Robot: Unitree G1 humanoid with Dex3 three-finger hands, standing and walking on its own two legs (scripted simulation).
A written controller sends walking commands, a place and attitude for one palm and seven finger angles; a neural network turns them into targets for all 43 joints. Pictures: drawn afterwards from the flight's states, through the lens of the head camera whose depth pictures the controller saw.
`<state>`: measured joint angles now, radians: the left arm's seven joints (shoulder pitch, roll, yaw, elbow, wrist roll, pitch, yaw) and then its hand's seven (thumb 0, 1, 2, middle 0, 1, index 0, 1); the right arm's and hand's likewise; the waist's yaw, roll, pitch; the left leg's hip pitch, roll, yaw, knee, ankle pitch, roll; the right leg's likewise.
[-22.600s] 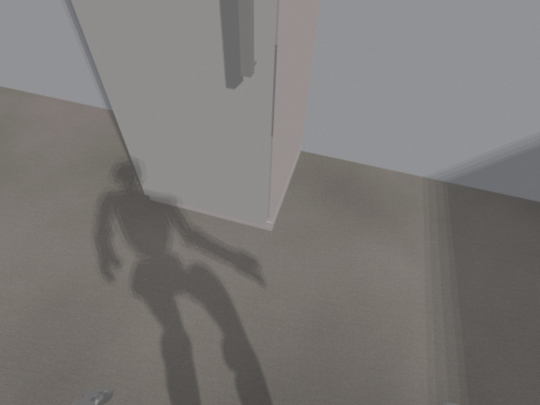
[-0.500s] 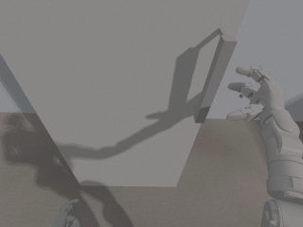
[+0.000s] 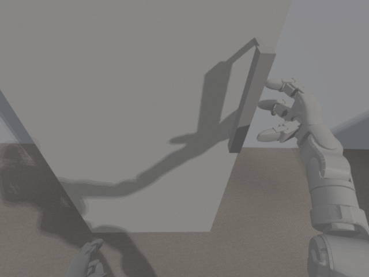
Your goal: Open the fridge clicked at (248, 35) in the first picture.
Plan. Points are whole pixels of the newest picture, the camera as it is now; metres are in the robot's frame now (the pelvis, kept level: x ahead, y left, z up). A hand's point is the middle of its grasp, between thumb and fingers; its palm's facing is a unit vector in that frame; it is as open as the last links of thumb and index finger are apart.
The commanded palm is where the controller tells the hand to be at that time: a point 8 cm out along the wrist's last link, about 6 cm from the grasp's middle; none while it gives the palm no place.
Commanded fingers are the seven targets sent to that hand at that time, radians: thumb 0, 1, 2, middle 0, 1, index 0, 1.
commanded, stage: feel for the door with the fingertips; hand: right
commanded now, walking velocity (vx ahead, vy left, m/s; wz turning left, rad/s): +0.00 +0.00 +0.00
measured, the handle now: (244, 102) +0.45 -0.09 +0.18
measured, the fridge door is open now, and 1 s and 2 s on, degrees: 0 0 0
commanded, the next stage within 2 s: slide the fingers in behind the handle in 0.72 s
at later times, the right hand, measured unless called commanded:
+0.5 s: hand (272, 115) +0.40 -0.14 +0.19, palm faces -0.07 +1.00 +0.01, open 14.0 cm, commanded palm +0.39 -0.18 +0.19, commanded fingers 0.00 0.50 -0.30 0.30 1.20 0.30 1.20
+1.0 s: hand (261, 109) +0.42 -0.12 +0.19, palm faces -0.07 +1.00 -0.01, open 13.9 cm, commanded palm +0.40 -0.17 +0.19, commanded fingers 0.00 0.50 -0.30 0.30 1.20 0.30 1.20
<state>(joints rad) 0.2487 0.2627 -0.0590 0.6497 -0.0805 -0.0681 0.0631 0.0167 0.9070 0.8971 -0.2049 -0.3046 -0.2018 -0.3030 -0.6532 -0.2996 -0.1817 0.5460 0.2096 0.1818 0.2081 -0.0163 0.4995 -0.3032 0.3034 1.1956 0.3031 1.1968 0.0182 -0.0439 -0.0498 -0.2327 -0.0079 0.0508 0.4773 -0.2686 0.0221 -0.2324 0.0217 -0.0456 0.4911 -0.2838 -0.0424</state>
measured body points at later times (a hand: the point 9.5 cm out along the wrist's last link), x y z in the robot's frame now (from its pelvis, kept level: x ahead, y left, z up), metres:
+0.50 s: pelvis -0.01 +0.01 +0.00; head -0.01 +0.02 +0.45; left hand +0.14 +0.25 -0.10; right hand +0.40 -0.19 +0.19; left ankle -0.01 +0.11 -0.74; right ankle -0.02 -0.09 -0.74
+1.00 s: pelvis -0.01 +0.01 +0.00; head -0.01 +0.03 +0.45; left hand +0.09 +0.26 -0.11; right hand +0.42 -0.17 +0.19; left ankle -0.01 +0.11 -0.74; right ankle -0.02 -0.09 -0.74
